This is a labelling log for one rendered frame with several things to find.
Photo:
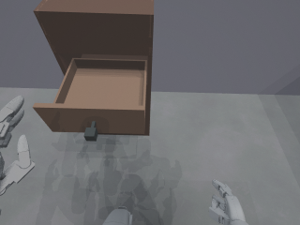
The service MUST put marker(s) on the left robot hand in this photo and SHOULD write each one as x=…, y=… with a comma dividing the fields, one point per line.
x=10, y=116

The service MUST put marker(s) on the left robot thigh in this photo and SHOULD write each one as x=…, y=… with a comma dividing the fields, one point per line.
x=119, y=217

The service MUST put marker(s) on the left robot shin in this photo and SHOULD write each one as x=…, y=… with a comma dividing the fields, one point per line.
x=122, y=207

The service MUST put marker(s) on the cabinet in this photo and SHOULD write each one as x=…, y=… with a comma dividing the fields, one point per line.
x=100, y=29

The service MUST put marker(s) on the right robot hand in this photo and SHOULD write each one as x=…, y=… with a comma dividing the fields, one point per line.
x=226, y=211

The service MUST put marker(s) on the drawer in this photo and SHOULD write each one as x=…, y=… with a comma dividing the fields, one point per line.
x=110, y=92

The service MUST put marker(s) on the handle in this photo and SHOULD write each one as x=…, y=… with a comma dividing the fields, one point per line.
x=91, y=133

